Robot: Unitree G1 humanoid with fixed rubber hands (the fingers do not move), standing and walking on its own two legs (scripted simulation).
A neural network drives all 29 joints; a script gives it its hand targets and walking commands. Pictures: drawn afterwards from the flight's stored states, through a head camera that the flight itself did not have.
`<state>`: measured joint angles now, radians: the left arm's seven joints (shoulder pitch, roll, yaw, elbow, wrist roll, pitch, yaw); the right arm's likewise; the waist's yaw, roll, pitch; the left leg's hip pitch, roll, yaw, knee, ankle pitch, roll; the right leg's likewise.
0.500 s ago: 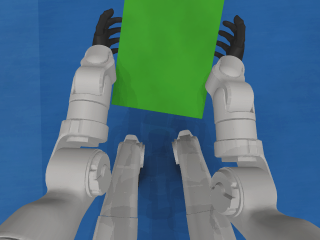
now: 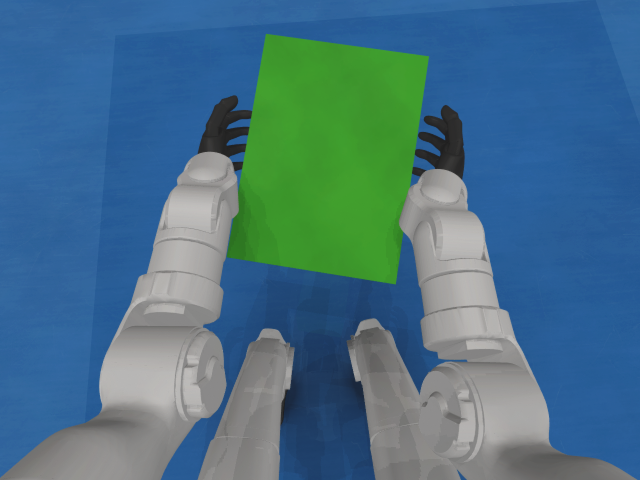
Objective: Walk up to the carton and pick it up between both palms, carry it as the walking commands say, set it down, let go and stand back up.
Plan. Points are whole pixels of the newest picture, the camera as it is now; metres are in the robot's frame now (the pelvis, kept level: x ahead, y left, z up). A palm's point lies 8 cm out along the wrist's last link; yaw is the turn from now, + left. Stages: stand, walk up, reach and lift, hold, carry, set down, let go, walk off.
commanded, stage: reach and lift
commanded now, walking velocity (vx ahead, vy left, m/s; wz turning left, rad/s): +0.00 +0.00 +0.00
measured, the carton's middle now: (328, 178) +0.48 -0.03 -0.09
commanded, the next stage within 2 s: none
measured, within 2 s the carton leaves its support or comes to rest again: neither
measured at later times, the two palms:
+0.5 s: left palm (179, 113) +0.47 +0.11 +0.10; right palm (484, 120) +0.43 -0.16 +0.11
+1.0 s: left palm (165, 99) +0.44 +0.10 +0.15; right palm (537, 108) +0.41 -0.17 +0.16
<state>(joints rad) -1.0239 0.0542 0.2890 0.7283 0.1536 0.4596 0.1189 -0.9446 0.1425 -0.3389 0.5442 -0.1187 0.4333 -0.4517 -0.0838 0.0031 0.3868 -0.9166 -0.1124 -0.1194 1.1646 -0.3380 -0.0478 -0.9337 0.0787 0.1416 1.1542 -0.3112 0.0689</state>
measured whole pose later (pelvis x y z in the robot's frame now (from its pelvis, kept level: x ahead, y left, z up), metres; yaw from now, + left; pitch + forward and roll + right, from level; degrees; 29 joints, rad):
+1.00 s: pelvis +0.15 +0.01 +0.12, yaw +0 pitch -4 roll -1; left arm -0.28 -0.16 0.14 0.43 0.24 0.68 0.07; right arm -0.25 0.15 -0.22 0.39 -0.19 0.64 -0.15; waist -0.10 -0.02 -0.11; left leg -0.10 -0.04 -0.14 0.39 -0.23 0.00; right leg -0.10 0.03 0.14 0.35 -0.18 0.03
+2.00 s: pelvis +0.13 -0.01 +0.11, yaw -1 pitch -6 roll +1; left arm -0.38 -0.17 0.27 0.46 0.33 0.75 0.02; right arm -0.40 0.19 -0.24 0.49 -0.26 0.72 -0.23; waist 0.00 -0.01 -0.08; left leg -0.09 -0.03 -0.12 0.42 -0.23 -0.02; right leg -0.13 0.04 0.13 0.45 -0.22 0.01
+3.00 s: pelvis +0.12 -0.02 +0.11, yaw -1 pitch -7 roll +0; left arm -0.37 -0.18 0.28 0.45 0.34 0.76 0.01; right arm -0.40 0.20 -0.26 0.50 -0.28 0.73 -0.22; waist 0.01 0.00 -0.08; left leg -0.10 -0.02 -0.13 0.46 -0.23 -0.03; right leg -0.13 0.04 0.11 0.47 -0.21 0.00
